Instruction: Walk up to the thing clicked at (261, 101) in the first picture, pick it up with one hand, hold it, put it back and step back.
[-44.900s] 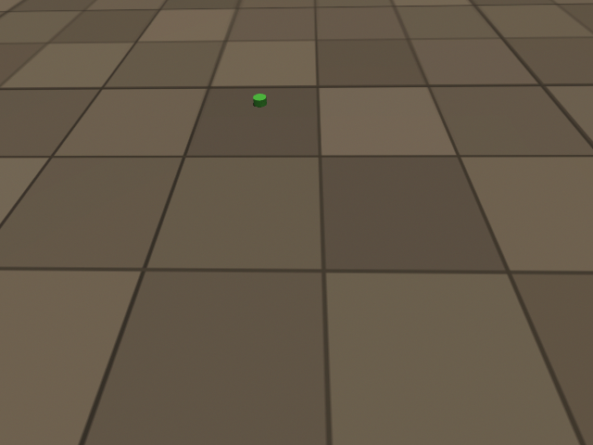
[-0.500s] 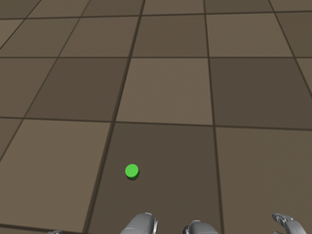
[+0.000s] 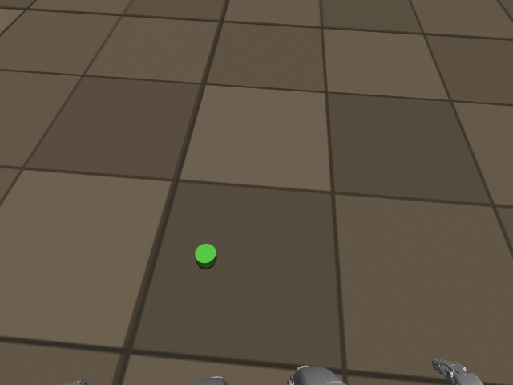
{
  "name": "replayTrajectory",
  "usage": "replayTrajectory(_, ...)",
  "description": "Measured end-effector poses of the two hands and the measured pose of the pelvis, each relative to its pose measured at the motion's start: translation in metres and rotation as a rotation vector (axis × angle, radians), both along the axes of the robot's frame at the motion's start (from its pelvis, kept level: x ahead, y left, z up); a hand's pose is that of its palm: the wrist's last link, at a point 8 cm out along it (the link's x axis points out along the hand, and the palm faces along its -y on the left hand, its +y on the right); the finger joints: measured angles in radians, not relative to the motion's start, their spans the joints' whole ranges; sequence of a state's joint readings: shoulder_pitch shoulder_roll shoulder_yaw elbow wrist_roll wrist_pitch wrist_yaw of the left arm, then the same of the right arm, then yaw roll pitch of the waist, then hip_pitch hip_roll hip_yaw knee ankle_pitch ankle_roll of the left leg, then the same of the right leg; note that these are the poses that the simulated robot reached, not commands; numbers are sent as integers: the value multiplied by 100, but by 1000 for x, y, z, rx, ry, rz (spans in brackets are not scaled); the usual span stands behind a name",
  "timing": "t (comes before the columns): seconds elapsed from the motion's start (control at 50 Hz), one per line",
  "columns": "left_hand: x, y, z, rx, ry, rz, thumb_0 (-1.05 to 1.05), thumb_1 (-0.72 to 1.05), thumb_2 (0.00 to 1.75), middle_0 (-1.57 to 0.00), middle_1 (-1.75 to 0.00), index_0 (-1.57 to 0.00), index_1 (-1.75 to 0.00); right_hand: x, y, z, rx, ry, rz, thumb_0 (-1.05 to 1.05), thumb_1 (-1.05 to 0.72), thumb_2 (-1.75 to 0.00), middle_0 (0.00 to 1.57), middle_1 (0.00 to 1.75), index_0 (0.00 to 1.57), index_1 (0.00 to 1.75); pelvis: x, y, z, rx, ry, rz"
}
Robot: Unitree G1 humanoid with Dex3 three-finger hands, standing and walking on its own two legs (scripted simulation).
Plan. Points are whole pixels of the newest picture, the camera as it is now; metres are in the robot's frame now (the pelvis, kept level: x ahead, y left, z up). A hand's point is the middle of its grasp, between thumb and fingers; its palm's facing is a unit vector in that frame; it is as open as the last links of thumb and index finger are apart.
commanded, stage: step back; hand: left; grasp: from above
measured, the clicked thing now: (206, 255) +0.63 +0.20 -0.74
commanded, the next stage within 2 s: none
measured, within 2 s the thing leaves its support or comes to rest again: neither
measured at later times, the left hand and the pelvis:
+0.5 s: hand out of the picture -0.02 +0.29 -0.15, palm faces -0.02 -0.91 -0.40, open 7.4 cm; pelvis -0.16 +0.02 -0.01, yaw +0 degrees
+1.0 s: hand out of the picture -0.23 +0.27 -0.14, palm faces -0.07 -0.91 -0.42, open 7.4 cm; pelvis -0.33 +0.00 +0.00, yaw -3 degrees
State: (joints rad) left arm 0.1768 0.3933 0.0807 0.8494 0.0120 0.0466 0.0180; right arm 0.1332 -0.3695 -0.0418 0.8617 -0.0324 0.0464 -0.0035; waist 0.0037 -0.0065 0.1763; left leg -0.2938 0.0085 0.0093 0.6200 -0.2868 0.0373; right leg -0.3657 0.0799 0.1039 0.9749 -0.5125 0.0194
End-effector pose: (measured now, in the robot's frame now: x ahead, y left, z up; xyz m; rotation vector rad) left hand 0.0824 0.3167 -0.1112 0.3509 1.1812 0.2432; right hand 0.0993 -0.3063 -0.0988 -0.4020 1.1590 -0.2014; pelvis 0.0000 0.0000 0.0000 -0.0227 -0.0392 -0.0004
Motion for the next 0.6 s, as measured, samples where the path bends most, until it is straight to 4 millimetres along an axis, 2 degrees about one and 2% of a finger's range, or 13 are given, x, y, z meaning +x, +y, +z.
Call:
replayTrajectory(0.08,-22,-7,-3,23,6,-32,1,90,90,-20,-30,-20,-30,-10,-8,-14,26,-56,-9,1,-90,-90,20,30,21,30,-25,-6,-11,9,-7,-31)
replayTrajectory(0.18,-53,-19,8,18,2,-56,1,90,90,-20,-30,-21,-30,-40,-8,-19,61,-47,-50,1,-91,-90,20,30,20,30,-55,-8,-5,16,-15,-40)
replayTrajectory(0.3,-70,-11,18,37,-60,-63,1,90,90,-20,-30,-21,-30,-95,-4,-18,45,3,-43,1,-91,-90,20,30,20,30,-89,0,-2,37,4,-24)
replayTrajectory(0.4,-83,8,6,28,-122,-78,0,90,90,-20,-30,-21,-30,-145,4,-22,-1,54,-28,1,-91,-90,20,30,20,30,-127,15,-14,25,1,14)
replayTrajectory(0.44,-94,14,0,20,-118,-73,0,90,90,-20,-30,-21,-30,-167,10,-19,-4,68,-32,1,-91,-90,20,30,20,30,-142,19,-14,46,-15,0)
replayTrajectory(0.52,-122,18,0,6,-73,-60,0,90,90,-20,-30,-21,-30,-205,18,-4,-3,73,-50,1,-91,-90,20,30,21,30,-166,21,-4,11,-13,-9)
replayTrajectory(0.6,-157,18,1,-8,-39,-63,0,90,90,-20,-30,-20,-30,-227,16,5,-17,52,-61,1,-90,-90,21,30,21,30,-190,21,2,-2,1,-32)
